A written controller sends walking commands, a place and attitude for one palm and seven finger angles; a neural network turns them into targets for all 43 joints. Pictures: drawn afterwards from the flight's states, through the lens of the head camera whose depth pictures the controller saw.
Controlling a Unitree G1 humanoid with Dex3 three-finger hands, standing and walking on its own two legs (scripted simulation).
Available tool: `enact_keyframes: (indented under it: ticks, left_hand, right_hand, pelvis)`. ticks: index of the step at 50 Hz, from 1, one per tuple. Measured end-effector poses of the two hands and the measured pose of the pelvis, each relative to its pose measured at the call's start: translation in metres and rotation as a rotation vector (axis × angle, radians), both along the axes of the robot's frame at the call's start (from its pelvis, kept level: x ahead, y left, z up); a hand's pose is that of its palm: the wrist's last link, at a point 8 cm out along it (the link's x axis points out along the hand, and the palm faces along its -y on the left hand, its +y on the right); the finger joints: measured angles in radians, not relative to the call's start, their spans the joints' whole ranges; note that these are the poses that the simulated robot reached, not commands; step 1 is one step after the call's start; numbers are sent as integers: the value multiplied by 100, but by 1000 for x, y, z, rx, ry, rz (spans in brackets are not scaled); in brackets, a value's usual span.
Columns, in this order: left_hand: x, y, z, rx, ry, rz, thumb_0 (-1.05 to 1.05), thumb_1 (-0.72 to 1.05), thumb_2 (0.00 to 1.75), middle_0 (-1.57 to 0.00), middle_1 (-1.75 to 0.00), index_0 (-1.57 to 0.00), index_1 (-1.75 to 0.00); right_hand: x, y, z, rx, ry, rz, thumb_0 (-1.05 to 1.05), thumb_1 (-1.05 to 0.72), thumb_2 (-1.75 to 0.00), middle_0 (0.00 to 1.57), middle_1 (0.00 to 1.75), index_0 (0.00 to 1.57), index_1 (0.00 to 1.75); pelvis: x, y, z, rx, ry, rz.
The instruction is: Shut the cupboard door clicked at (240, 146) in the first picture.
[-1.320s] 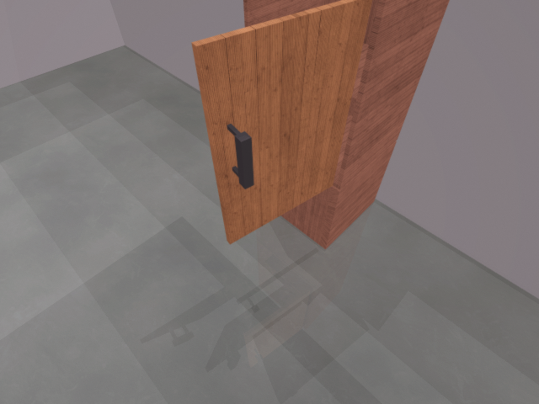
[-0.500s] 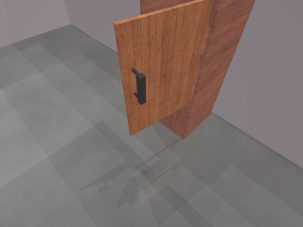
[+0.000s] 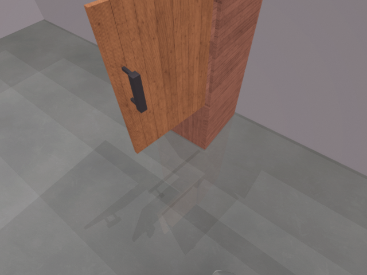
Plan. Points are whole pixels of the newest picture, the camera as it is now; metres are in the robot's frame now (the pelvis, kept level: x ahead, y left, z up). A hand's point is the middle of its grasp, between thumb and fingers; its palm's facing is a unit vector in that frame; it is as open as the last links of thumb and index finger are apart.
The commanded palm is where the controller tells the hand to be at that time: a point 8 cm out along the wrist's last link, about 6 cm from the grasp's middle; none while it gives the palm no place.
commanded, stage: walk to a spot facing it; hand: left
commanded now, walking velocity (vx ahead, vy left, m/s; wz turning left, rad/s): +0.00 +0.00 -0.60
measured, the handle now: (133, 89) +0.60 +0.20 +0.02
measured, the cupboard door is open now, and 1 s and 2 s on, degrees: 80 80 80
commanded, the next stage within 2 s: none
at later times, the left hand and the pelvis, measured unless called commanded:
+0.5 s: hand out of the picture +0.09 +0.19 -0.16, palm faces -0.19 -0.95 -0.25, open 7.4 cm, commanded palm none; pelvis -0.01 +0.00 +0.01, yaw -16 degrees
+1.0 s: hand (149, 253) +0.19 +0.11 -0.16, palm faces -0.58 -0.78 -0.25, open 7.4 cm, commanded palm none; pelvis -0.01 -0.01 +0.00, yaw -35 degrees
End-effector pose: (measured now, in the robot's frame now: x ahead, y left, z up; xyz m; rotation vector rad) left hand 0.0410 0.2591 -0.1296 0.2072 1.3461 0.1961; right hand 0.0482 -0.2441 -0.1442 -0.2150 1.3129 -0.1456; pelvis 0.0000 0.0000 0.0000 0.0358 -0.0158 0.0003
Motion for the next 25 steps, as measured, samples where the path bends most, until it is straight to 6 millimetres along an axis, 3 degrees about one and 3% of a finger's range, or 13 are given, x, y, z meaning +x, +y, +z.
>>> enact_keyframes:
  ticks: [5, 13, 20, 25]
  left_hand:
    - [7, -20, 0, 20, -44, -26, 0, 91, 90, -20, -30, -20, -30]
    - [6, -40, 13, 10, 14, -101, 0, 90, 90, -20, -30, -20, -30]
    - [25, -33, 11, -3, 2, -172, 0, 90, 90, -20, -30, -20, -30]
    - [50, -18, 1, -13, -20, -228, 0, 90, 90, -20, -30, -20, -30]
  right_hand:
    - [-15, -20, -15, 17, 45, -55, 0, -90, -90, 21, 30, 21, 30]
    - [2, -37, 12, 3, -62, -136, 1, -91, -90, 20, 30, 20, 30]
    - [16, -36, 28, -19, -161, -184, 0, -91, -90, 20, 30, 20, 30]
    - [12, -26, 35, -54, -210, -222, 0, -91, -90, 20, 30, 20, 30]
  pelvis:
    - [-3, -17, -8, -5, 3, -29]
    - [-7, -24, 11, 13, 40, -135]
    - [-8, -16, 14, 10, 57, -220]
    - [-8, -1, 9, -7, 71, -275]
